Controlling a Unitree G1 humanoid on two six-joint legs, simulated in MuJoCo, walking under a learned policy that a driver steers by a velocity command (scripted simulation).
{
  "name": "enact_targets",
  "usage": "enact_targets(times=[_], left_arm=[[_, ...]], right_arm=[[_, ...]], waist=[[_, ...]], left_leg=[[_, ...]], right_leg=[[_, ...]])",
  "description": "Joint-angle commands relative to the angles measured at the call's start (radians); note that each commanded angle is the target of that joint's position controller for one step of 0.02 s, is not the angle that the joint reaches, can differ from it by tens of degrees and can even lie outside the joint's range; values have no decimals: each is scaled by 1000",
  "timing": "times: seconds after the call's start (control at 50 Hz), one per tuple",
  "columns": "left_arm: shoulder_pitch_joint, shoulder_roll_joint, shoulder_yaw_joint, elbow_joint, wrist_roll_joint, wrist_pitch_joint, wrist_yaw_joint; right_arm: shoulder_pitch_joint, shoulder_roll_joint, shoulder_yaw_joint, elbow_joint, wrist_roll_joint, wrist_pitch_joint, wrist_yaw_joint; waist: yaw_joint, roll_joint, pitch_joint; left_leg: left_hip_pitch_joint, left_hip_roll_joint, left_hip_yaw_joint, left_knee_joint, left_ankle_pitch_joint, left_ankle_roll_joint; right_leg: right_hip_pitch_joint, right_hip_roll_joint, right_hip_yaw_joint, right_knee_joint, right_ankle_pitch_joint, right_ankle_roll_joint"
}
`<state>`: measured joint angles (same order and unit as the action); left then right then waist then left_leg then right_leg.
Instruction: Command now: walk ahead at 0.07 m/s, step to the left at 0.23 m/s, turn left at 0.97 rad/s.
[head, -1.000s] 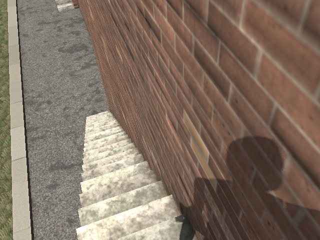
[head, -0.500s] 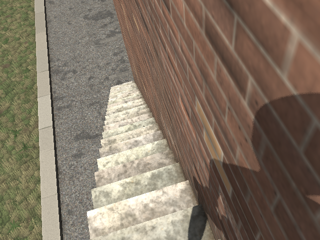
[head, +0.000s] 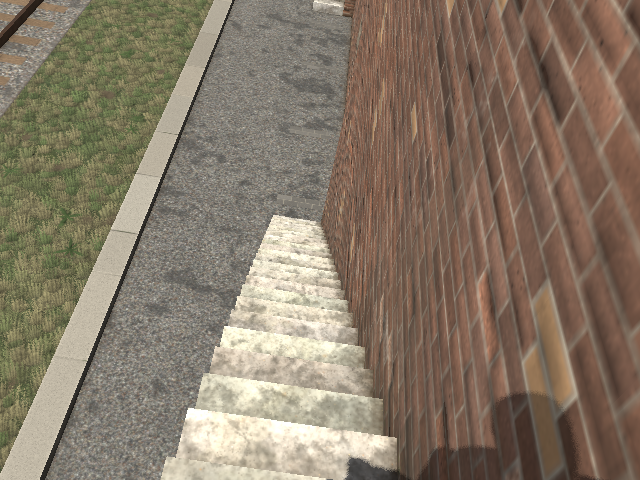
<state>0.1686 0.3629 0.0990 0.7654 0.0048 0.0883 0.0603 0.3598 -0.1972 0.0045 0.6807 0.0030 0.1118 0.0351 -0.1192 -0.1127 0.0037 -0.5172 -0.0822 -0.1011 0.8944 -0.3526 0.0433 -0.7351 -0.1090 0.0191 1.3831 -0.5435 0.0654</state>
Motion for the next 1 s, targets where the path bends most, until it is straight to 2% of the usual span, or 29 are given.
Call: enact_targets(times=[0.02, 0.08, 0.14, 0.16, 0.2, 0.22, 0.26, 0.3, 0.36, 0.38, 0.42, 0.44, 0.46, 0.48, 0.54, 0.56, 0.58, 0.62, 0.7, 0.76, 0.78, 0.82, 0.84, 0.88, 0.9, 0.92, 0.94, 0.96, 1.0], left_arm=[[-160, 26, -6, -125, 12, -38, 19], [-197, 22, -14, -123, 12, -41, 23], [-228, -19, -30, -141, -3, -42, 31], [-210, 88, 12, -153, -205, 0, 7], [-178, 83, 6, -115, -173, 18, -4], [-183, 6, -22, -78, -120, 38, -67], [-257, -56, -68, -133, -44, 61, -85], [-246, -115, -116, -127, -60, 61, -90], [-234, -95, -124, -150, -112, 58, -102], [-292, -95, -98, -151, 11, -13, -47], [-216, -85, -86, -148, 33, -51, 4], [-180, -81, -81, -146, 21, -58, 16], [-126, 1, -72, -175, -173, -14, -48], [-145, 26, -67, -174, -178, 12, -76], [-184, 32, -63, -191, -140, 24, -99], [-211, -4, -81, -223, -119, 17, -94], [-197, -20, -72, -174, 18, -39, -48], [-131, -44, -60, -164, 6, -101, -2], [-112, -82, -34, -127, -35, -119, -13], [-143, -41, 0, -132, -56, -119, -30], [-139, -53, 1, -128, -43, -118, -22], [-72, -85, -8, -116, -19, -110, -24], [-114, -42, 2, -123, -29, -108, -27], [-225, 1, -3, -155, -78, -116, -20], [-193, -38, -34, -156, -100, -133, -25], [-72, -26, -40, -109, -100, -148, -14], [33, 65, -24, -65, -77, -161, -11], [56, 94, -6, -54, -57, -162, -15], [74, 58, 24, -25, -35, -137, -30]], right_arm=[[-55, -191, -58, -71, -1, 17, -17], [-105, -158, -48, -57, -27, 8, -33], [-119, -135, -30, -55, -17, 2, -29], [-192, -121, -36, -88, 77, -16, 19], [-282, -150, -49, -134, 80, -7, 20], [-78, -150, -57, -38, 124, -18, 39], [-184, -132, -29, -112, 99, -35, 19], [-218, -81, -7, -154, 44, -50, 2], [-258, -113, -6, -214, 55, -38, 14], [-211, -147, 13, -162, 7, -74, -35], [-284, -125, 32, -151, -21, -116, -58], [-306, -129, 35, -141, -20, -124, -54], [-391, -130, 9, -206, 104, -102, 12], [-392, -141, -9, -218, 105, -78, 43], [-403, -199, -35, -231, 59, -65, 71], [-380, -202, -38, -224, 67, -61, 64], [-317, -153, 5, -170, -39, -106, 14], [-219, -164, -5, -112, -49, -152, -24], [-229, -142, -13, -106, -47, -164, 1], [-257, -134, -17, -107, -36, -189, 22], [-253, -144, -31, -92, -16, -189, 15], [-223, -159, -35, -45, -36, -194, 6], [-228, -178, -39, -43, -59, -197, 13], [-150, -142, -23, -46, -70, -176, 31], [-161, -123, -8, -45, -68, -176, 29], [-77, -122, -14, -14, -56, -150, 16], [123, -184, -39, 60, -89, -106, 27], [250, -224, -45, 103, -94, -89, 29], [302, -198, -34, 168, -67, -81, 7]], waist=[[-7, 491, 63], [36, 345, -9], [44, 230, -39], [167, 240, -71], [167, 219, -68], [113, 129, -52], [159, 112, 19], [139, 147, -35], [147, 204, -28], [40, 95, 3], [78, 180, -21], [93, 206, -63], [219, 283, -95], [151, 321, -133], [152, 265, -13], [131, 289, 21], [78, 164, 40], [88, 238, 5], [136, 270, -55], [125, 272, 9], [129, 250, -9], [153, 272, -56], [131, 285, -55], [17, 220, 31], [15, 178, 25], [8, 78, -8], [-29, -201, -13], [-48, -315, 37], [-50, -198, 33]], left_leg=[[355, 114, -561, -538, -407, 65], [280, 95, -488, -462, -166, 83], [259, 108, -464, -424, 20, 104], [165, 51, -457, -479, 86, 135], [58, 53, -410, -530, -18, 120], [65, 218, -604, -597, -484, 40], [343, 201, -575, -454, -393, 52], [481, 157, -415, -325, -155, 28], [334, 217, -373, -337, -283, -34], [235, 201, -377, -380, -267, -72], [276, 197, -381, -332, -182, -73], [318, 202, -359, -296, -74, -74], [326, 239, -290, -265, -80, -81], [271, 234, -275, -323, -230, -83], [141, 270, -363, -432, -430, 18], [208, 286, -389, -423, -315, 20], [209, 255, -359, -353, -192, 19], [363, 298, -330, -259, 44, 82], [332, 374, -259, -170, 271, 119], [67, 343, -120, -195, -31, 63], [111, 361, -159, -133, -116, 57], [103, 372, -133, -60, -119, 49], [130, 391, -133, -49, -86, 68], [85, 360, -7, -59, -281, 2], [119, 308, 100, -17, -394, -59], [201, 130, 321, 42, -382, -123], [180, -1, 437, 99, -541, -143], [93, -60, 473, 115, -494, -115], [102, 15, 322, -72, -209, -22]], right_leg=[[-529, 132, 39, 278, 126, -22], [-452, 173, 18, 423, 313, 7], [-423, 192, -19, 486, 319, 25], [-219, 229, 33, 393, 169, -5], [0, 240, 1, 201, 278, 9], [-183, 225, 34, 336, 405, -11], [-498, 186, 109, 192, 390, -29], [-547, 235, 177, 196, 397, -41], [-482, 296, 237, 330, 358, -33], [-443, 342, 252, 339, 377, 27], [-471, 331, 310, 295, 415, 35], [-451, 311, 316, 309, 446, 33], [-415, 236, 232, 259, 451, 19], [-317, 246, 207, 264, 419, 11], [-244, 211, 220, 173, 421, -22], [-273, 163, 254, 154, 415, -42], [-297, 190, 285, 138, 496, -57], [-398, 180, 280, 145, 508, -78], [-317, 134, 238, 56, 440, -104], [-82, 85, 120, -183, 656, -107], [-91, 19, 186, -204, 821, -103], [13, -2, 153, -294, 800, -107], [8, 0, 103, -311, 721, -109], [-49, 24, 58, -368, 532, -90], [-7, 55, 33, -515, 537, -59], [157, 98, 76, -865, 413, 82], [302, 139, 128, -1009, 163, 204], [416, 155, 139, -1022, 94, 246], [547, 62, 237, -903, 145, 123]])
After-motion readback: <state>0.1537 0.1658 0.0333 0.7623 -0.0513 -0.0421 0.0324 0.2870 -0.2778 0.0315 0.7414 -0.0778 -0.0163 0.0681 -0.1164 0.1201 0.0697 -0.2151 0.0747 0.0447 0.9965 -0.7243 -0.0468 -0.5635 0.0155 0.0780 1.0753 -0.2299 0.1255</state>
